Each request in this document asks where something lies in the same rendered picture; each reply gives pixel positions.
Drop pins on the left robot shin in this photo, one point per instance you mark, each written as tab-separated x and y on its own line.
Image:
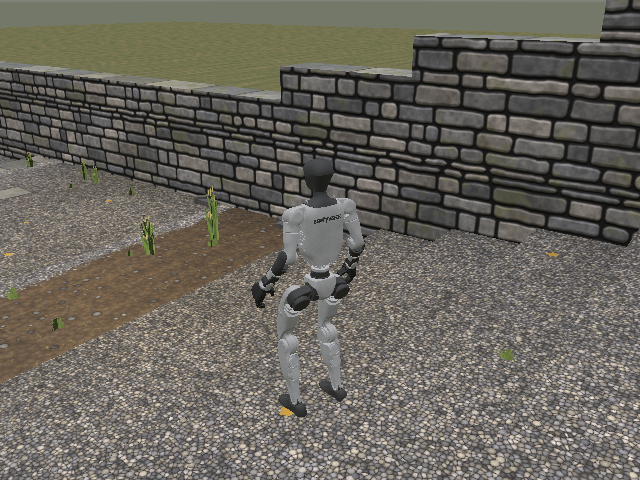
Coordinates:
290	366

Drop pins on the left robot hand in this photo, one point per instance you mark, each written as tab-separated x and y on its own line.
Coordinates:
259	294

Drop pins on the left robot forearm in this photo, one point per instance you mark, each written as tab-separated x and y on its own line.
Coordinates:
275	272

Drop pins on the left robot upper arm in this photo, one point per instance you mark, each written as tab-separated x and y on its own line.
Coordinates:
291	218

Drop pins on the right robot hand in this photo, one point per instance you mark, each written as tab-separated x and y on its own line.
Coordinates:
351	273

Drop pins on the right robot upper arm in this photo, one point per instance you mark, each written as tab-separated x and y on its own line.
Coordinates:
352	223

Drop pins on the right robot forearm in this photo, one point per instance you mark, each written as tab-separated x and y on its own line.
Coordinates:
353	257

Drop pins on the right robot foot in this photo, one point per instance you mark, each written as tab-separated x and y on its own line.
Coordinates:
339	395

